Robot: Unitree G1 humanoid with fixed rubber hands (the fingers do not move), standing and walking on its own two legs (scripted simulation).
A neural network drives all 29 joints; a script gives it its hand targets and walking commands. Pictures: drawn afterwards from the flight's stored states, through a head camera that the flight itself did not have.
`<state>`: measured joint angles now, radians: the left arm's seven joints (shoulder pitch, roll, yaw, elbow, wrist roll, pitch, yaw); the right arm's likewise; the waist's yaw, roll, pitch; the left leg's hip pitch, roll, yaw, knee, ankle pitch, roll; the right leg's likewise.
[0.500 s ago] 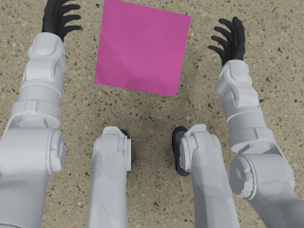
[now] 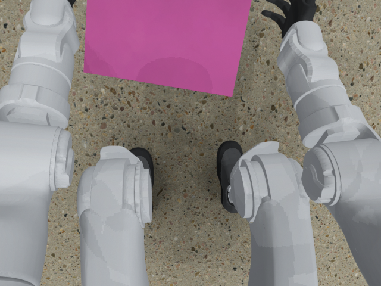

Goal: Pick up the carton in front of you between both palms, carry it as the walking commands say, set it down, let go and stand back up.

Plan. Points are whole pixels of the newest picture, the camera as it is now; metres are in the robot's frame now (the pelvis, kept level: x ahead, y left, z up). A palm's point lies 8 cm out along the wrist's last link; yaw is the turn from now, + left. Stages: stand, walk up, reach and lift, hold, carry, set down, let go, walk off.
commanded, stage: reach and lift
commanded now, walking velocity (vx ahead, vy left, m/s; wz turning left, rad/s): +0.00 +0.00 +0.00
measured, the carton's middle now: (168, 28) +0.51 +0.06 -0.25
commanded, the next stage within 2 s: none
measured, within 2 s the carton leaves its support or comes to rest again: leaves its support in 0.64 s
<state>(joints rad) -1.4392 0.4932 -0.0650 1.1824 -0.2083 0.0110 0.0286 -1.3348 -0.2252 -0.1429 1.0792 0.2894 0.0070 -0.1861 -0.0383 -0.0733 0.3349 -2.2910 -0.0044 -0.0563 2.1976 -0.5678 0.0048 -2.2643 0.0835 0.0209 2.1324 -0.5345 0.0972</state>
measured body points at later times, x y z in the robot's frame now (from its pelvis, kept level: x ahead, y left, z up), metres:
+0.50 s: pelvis +0.00 +0.00 +0.00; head +0.36 +0.06 +0.26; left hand +0.54 +0.20 -0.18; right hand +0.53 -0.11 -0.17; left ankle +0.11 +0.12 -0.34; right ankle +0.13 -0.13 -0.34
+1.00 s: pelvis +0.00 -0.01 +0.05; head +0.27 +0.06 +0.40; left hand +0.51 +0.21 -0.04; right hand +0.51 -0.10 -0.04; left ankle +0.11 +0.12 -0.34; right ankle +0.13 -0.14 -0.34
